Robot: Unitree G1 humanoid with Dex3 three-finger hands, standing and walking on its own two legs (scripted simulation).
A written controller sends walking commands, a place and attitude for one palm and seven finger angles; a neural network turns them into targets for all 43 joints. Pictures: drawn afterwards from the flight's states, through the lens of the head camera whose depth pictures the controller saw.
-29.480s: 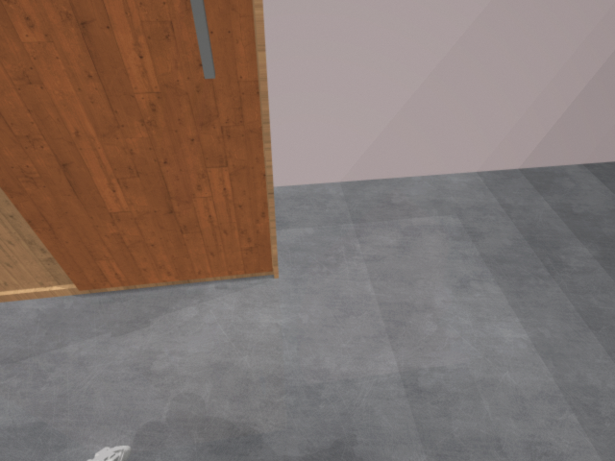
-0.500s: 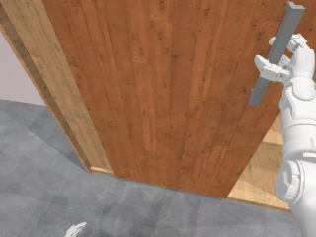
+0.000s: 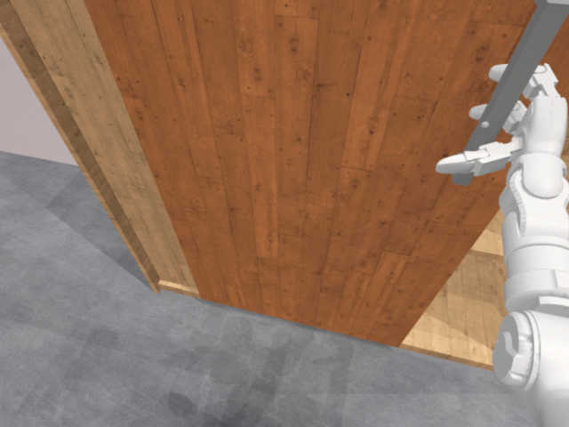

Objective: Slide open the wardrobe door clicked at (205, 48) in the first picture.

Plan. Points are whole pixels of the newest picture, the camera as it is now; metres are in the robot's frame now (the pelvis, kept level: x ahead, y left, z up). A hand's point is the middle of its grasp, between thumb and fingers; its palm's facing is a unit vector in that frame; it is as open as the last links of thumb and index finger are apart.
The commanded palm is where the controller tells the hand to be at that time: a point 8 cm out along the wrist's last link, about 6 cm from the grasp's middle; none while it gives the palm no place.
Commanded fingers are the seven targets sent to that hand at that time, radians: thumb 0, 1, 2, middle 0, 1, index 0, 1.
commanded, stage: slip the hand off the handle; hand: right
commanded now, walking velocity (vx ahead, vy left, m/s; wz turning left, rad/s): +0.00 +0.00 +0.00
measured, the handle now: (496, 101) +0.51 -0.20 +0.22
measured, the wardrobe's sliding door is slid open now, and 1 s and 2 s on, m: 0.51 0.48 0.48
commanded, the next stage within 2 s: draw the hand back to the body in 1.70 s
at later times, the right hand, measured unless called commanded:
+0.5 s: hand (491, 126) +0.47 -0.19 +0.21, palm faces +0.19 +0.98 -0.12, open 14.3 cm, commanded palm +0.44 -0.29 +0.21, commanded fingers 0.00 0.55 -0.20 0.25 1.15 0.25 1.15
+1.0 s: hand (532, 135) +0.46 -0.24 +0.21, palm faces +0.29 +0.95 -0.09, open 14.4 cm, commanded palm +0.41 -0.30 +0.21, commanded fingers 0.00 0.55 -0.20 0.25 1.15 0.25 1.15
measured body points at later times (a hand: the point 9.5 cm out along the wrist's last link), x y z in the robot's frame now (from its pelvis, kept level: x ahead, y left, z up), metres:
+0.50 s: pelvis +0.01 +0.00 +0.00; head +0.02 -0.01 +0.45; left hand +0.08 +0.26 -0.11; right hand +0.46 -0.25 +0.22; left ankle +0.03 +0.11 -0.73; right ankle +0.04 -0.10 -0.73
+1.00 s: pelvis +0.01 +0.01 +0.00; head +0.03 +0.02 +0.45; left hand +0.07 +0.29 -0.12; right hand +0.44 -0.29 +0.22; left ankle +0.03 +0.11 -0.73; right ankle +0.04 -0.10 -0.73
